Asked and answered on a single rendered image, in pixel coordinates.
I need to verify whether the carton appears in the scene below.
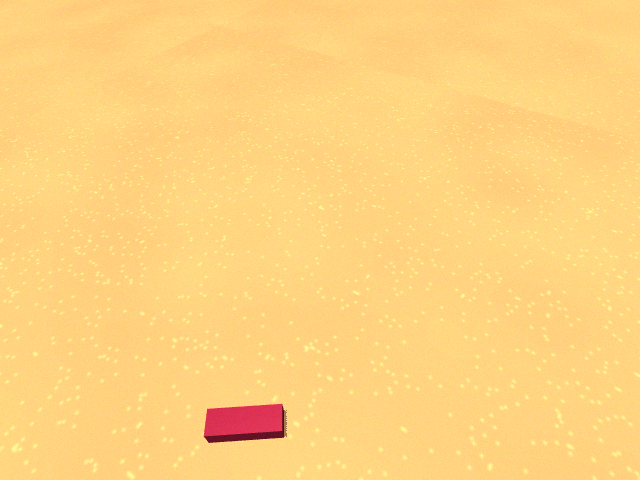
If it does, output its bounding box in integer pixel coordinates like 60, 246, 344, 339
204, 404, 284, 443

